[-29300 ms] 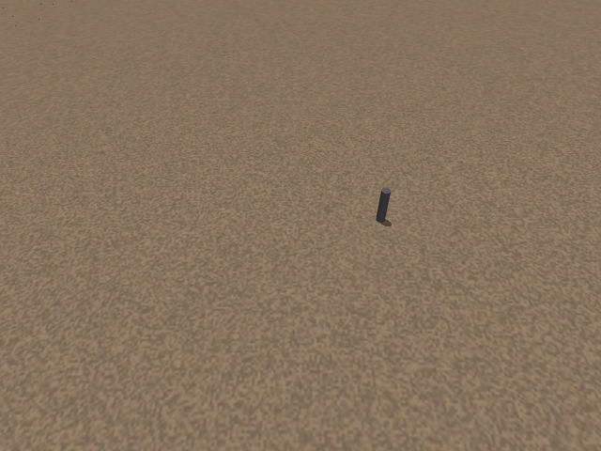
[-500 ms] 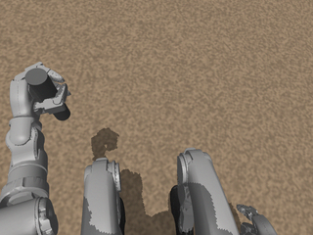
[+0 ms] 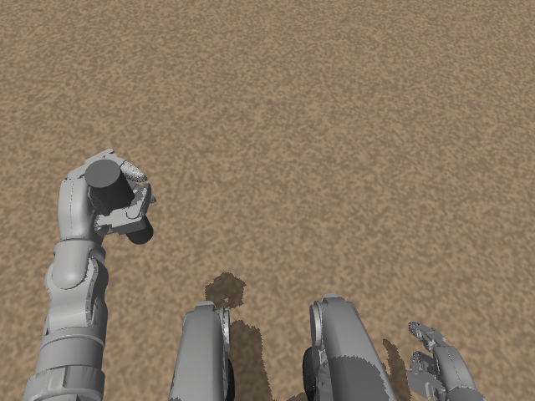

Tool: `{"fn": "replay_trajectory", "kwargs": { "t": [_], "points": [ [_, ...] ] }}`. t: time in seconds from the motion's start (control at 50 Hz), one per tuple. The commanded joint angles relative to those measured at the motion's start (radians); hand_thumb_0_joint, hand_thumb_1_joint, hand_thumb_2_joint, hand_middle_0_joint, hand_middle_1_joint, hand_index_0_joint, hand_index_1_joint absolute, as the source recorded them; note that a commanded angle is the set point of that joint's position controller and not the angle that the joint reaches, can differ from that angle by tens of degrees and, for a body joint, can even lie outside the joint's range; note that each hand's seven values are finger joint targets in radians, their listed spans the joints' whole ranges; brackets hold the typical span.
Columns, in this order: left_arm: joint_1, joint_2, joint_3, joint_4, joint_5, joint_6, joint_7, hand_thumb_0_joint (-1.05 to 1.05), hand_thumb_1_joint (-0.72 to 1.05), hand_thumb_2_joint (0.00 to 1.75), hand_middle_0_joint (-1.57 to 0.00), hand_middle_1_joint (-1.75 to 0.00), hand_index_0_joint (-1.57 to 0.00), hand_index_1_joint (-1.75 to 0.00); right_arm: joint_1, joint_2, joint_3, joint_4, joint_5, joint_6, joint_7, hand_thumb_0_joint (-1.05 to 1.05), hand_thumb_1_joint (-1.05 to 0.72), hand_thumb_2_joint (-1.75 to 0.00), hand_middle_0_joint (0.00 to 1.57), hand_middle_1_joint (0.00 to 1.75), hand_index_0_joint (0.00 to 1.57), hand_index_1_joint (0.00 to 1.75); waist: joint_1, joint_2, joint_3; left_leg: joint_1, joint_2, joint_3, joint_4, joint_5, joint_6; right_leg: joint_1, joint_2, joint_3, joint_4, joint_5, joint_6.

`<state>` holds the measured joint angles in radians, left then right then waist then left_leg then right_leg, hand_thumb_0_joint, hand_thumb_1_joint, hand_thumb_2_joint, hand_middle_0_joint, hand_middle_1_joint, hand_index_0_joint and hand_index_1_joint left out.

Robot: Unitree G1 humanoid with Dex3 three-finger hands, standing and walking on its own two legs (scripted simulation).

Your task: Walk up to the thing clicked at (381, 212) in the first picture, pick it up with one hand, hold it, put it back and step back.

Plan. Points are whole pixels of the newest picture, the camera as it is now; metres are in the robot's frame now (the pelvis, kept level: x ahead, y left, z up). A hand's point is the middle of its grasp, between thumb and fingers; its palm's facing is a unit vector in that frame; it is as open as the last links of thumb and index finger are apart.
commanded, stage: lift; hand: left
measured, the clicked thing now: (125, 208) +0.41 +0.21 -0.01
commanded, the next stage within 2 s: hold in 1.36 s
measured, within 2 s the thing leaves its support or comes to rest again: neither
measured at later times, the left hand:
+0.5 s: hand (88, 158) +0.38 +0.19 +0.16, palm faces +0.07 -1.00 -0.02, open 5.1 cm
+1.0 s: hand (64, 123) +0.38 +0.18 +0.21, palm faces +0.06 -1.00 -0.01, open 5.1 cm
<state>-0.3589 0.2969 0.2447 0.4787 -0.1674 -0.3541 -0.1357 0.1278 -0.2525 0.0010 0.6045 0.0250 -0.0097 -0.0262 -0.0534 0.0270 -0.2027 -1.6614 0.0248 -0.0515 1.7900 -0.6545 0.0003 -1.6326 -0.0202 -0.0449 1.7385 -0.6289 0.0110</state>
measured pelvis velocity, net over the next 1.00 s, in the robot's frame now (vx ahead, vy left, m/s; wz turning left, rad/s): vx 0.05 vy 0.00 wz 0.03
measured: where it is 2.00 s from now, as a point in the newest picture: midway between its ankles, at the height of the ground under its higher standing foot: outside the picture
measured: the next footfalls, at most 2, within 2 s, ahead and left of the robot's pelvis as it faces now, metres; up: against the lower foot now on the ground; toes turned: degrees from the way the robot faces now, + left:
none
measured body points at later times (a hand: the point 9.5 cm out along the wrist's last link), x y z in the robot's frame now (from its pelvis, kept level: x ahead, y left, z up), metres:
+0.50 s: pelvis +0.03 +0.00 +0.13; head +0.13 +0.02 +0.57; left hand +0.37 +0.24 +0.16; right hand +0.18 -0.25 +0.02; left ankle +0.07 +0.12 -0.49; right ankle +0.08 -0.13 -0.49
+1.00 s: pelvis +0.05 +0.00 +0.18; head +0.12 +0.01 +0.62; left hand +0.37 +0.23 +0.22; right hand +0.20 -0.25 +0.07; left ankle +0.07 +0.12 -0.49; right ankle +0.08 -0.13 -0.49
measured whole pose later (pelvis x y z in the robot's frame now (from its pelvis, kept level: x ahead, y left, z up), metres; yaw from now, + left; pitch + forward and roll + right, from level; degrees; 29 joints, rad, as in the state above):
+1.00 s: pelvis +0.05 +0.00 +0.18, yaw +2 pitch +12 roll -2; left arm -0.14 0.22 0.15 0.44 -0.19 -0.35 -0.14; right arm 0.22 -0.22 0.01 0.65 0.01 -0.06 -0.04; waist -0.02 0.01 -0.09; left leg -0.79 0.03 -0.03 1.05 -0.48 -0.01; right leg -0.77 -0.01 -0.04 1.01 -0.46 0.01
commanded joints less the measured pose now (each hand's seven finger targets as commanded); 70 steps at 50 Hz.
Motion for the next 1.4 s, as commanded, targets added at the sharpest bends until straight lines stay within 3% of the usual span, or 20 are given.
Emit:
{"fn": "replay_trajectory", "kwargs": {
  "t": [0.0,0.02,0.06,0.1,0.16,0.2,0.24,0.34,0.38,0.4,0.48,0.68,0.74,0.82,1.1,1.14,1.16,1.28,1.36,1.38],
  "points": [
    [-0.24,0.171,0.033,-0.335,-0.022,-0.045,0.022,0.0,0.67,1.29,-1.26,-1.39,-1.28,-1.37,0.069,-0.162,-0.062,-0.106,0.017,-0.035,-0.02,0.0,-0.88,-0.89,0.2,0.3,0.2,0.3,0.001,0.084,-0.516,0.539,-0.009,-0.044,-0.376,0.131,0.013,0.367,0.016,0.007,-0.313,0.162,-0.043],
    [-0.209,0.145,0.004,-0.333,-0.021,-0.035,0.023,0.0,0.64,1.27,-1.26,-1.38,-1.29,-1.36,0.072,-0.154,-0.061,-0.106,0.018,-0.039,-0.023,0.0,-0.88,-0.89,0.2,0.3,0.2,0.3,-0.002,0.067,-0.5,0.558,-0.01,-0.034,-0.388,0.136,0.016,0.404,0.018,0.009,-0.347,0.168,-0.039],
    [-0.168,0.163,0.025,-0.346,-0.025,-0.024,0.033,0.0,0.63,1.27,-1.26,-1.38,-1.29,-1.36,0.087,-0.147,-0.059,-0.085,0.019,-0.044,-0.026,0.0,-0.88,-0.89,0.2,0.3,0.2,0.3,-0.002,0.041,-0.484,0.584,-0.014,-0.025,-0.414,0.183,0.019,0.476,0.021,0.011,-0.39,0.212,-0.036],
    [-0.112,0.094,-0.02,-0.276,-0.035,-0.013,0.031,0.0,0.59,1.27,-1.24,-1.37,-1.27,-1.36,0.075,-0.138,-0.051,-0.08,0.021,-0.052,-0.027,0.0,-0.88,-0.89,0.2,0.3,0.2,0.3,-0.011,0.017,-0.404,0.588,-0.014,-0.022,-0.446,0.199,0.021,0.5,0.024,0.009,-0.424,0.229,-0.035],
    [-0.185,0.139,0.004,-0.357,-0.035,-0.025,0.037,0.0,0.6,1.27,-1.27,-1.38,-1.29,-1.36,0.087,-0.133,-0.056,-0.083,0.019,-0.064,-0.029,0.0,-0.88,-0.89,0.2,0.3,0.2,0.3,-0.004,0.038,-0.431,0.656,-0.016,-0.012,-0.484,0.237,0.02,0.58,0.024,0.016,-0.476,0.265,-0.034],
    [-0.083,0.101,-0.022,-0.273,-0.028,-0.02,0.033,0.0,0.6,1.27,-1.27,-1.38,-1.29,-1.37,0.087,-0.133,-0.053,-0.074,0.016,-0.066,-0.027,0.0,-0.88,-0.89,0.2,0.3,0.2,0.3,0.002,0.031,-0.374,0.692,-0.013,-0.015,-0.521,0.268,0.016,0.594,0.024,0.01,-0.5,0.287,-0.035],
    [-0.123,0.132,-0.001,-0.287,-0.023,-0.031,0.031,0.0,0.61,1.27,-1.28,-1.38,-1.29,-1.36,0.091,-0.138,-0.057,-0.069,0.012,-0.07,-0.025,0.0,-0.88,-0.89,0.2,0.3,0.2,0.3,0.011,0.056,-0.359,0.739,-0.01,-0.018,-0.562,0.278,0.01,0.616,0.023,0.011,-0.528,0.293,-0.038],
    [-0.065,0.085,-0.034,-0.259,-0.033,-0.038,0.018,0.0,0.6,1.27,-1.29,-1.39,-1.32,-1.37,0.09,-0.13,-0.05,-0.069,0.009,-0.078,-0.019,0.0,-0.88,-0.89,0.2,0.3,0.2,0.3,0.009,0.039,-0.329,0.812,-0.011,-0.011,-0.628,0.311,0.009,0.708,0.025,0.005,-0.598,0.325,-0.036],
    [-0.086,0.11,-0.003,-0.29,-0.037,-0.05,0.021,0.0,0.61,1.26,-1.29,-1.38,-1.31,-1.36,0.093,-0.13,-0.054,-0.074,0.007,-0.079,-0.017,0.0,-0.89,-0.89,0.2,0.3,0.2,0.3,0.026,0.05,-0.339,0.845,-0.011,-0.01,-0.658,0.321,0.007,0.736,0.025,0.006,-0.623,0.328,-0.036],
    [-0.093,0.087,-0.033,-0.29,-0.036,-0.052,0.018,0.0,0.6,1.26,-1.3,-1.39,-1.32,-1.37,0.095,-0.129,-0.051,-0.068,0.006,-0.08,-0.016,0.0,-0.89,-0.89,0.2,0.3,0.2,0.3,0.017,0.042,-0.311,0.853,-0.009,-0.012,-0.672,0.309,0.006,0.742,0.025,0.004,-0.636,0.32,-0.035],
    [-0.048,0.081,-0.03,-0.275,-0.033,-0.06,0.023,0.0,0.62,1.27,-1.3,-1.38,-1.32,-1.37,0.087,-0.124,-0.05,-0.076,0.005,-0.087,-0.018,0.0,-0.89,-0.89,0.2,0.3,0.2,0.3,0.022,0.013,-0.273,0.871,-0.015,0.0,-0.721,0.284,0.011,0.806,0.024,0.007,-0.694,0.31,-0.029],
    [-0.07,0.085,-0.037,-0.318,-0.036,-0.075,0.017,0.0,0.64,1.29,-1.31,-1.39,-1.33,-1.38,0.101,-0.117,-0.047,-0.077,-0.002,-0.09,-0.022,0.0,-0.89,-0.89,0.2,0.3,0.2,0.3,0.025,0.006,-0.268,0.973,-0.019,0.018,-0.804,0.351,0.01,0.947,0.022,0.019,-0.791,0.383,-0.024],
    [-0.04,0.041,-0.058,-0.278,-0.04,-0.07,0.019,0.0,0.63,1.28,-1.32,-1.4,-1.34,-1.38,0.093,-0.112,-0.043,-0.083,-0.005,-0.09,-0.02,0.0,-0.89,-0.89,0.2,0.3,0.2,0.3,0.019,-0.002,-0.223,0.987,-0.017,0.013,-0.844,0.336,0.008,0.957,0.028,0.008,-0.816,0.364,-0.025],
    [-0.081,0.086,-0.042,-0.299,-0.029,-0.08,0.012,0.0,0.65,1.28,-1.32,-1.39,-1.34,-1.38,0.096,-0.117,-0.049,-0.075,-0.005,-0.088,-0.023,0.0,-0.89,-0.89,0.2,0.3,0.2,0.3,0.025,0.029,-0.214,1.049,-0.013,0.017,-0.871,0.362,0.003,0.965,0.027,0.009,-0.833,0.381,-0.03],
    [-0.059,0.076,-0.034,-0.299,-0.039,-0.081,-0.006,0.0,0.64,1.28,-1.33,-1.4,-1.35,-1.38,0.095,-0.109,-0.048,-0.067,-0.011,-0.081,-0.03,0.0,-0.89,-0.89,0.2,0.3,0.2,0.3,0.036,0.022,-0.195,1.125,-0.017,0.032,-0.934,0.448,0.003,1.097,0.026,0.015,-0.906,0.467,-0.028],
    [-0.044,0.034,-0.067,-0.269,-0.049,-0.076,-0.017,0.0,0.65,1.28,-1.33,-1.41,-1.35,-1.39,0.09,-0.109,-0.044,-0.074,-0.009,-0.084,-0.029,0.0,-0.89,-0.89,0.2,0.3,0.2,0.3,0.024,0.003,-0.165,1.132,-0.016,0.031,-0.943,0.456,0.004,1.098,0.029,0.013,-0.913,0.476,-0.027],
    [-0.069,0.068,-0.036,-0.307,-0.048,-0.082,-0.014,0.0,0.64,1.27,-1.33,-1.4,-1.35,-1.38,0.096,-0.115,-0.051,-0.069,-0.009,-0.085,-0.029,0.0,-0.89,-0.89,0.2,0.3,0.2,0.3,0.034,0.015,-0.188,1.143,-0.015,0.03,-0.951,0.457,0.002,1.113,0.027,0.013,-0.914,0.475,-0.029],
    [-0.062,0.059,-0.044,-0.294,-0.045,-0.086,-0.017,0.0,0.67,1.28,-1.33,-1.4,-1.35,-1.38,0.086,-0.11,-0.049,-0.071,-0.01,-0.079,-0.029,0.0,-0.89,-0.89,0.2,0.3,0.2,0.3,0.031,0.003,-0.138,1.139,-0.016,0.034,-0.982,0.395,0.003,1.115,0.027,0.013,-0.945,0.42,-0.026],
    [-0.054,0.062,-0.039,-0.301,-0.056,-0.083,-0.023,0.0,0.67,1.28,-1.33,-1.4,-1.35,-1.39,0.09,-0.11,-0.048,-0.07,-0.009,-0.08,-0.032,0.0,-0.89,-0.89,0.2,0.3,0.2,0.3,0.031,-0.007,-0.172,1.154,-0.019,0.041,-0.975,0.448,0.006,1.158,0.026,0.019,-0.952,0.482,-0.021],
    [0.005,0.015,-0.064,-0.22,-0.059,-0.073,-0.028,0.0,0.67,1.28,-1.33,-1.4,-1.35,-1.38,0.088,-0.11,-0.047,-0.07,-0.008,-0.08,-0.031,0.0,-0.89,-0.89,0.2,0.3,0.2,0.3,0.02,-0.035,-0.146,1.151,-0.018,0.038,-0.976,0.46,0.005,1.156,0.028,0.017,-0.954,0.491,-0.021]
  ]
}}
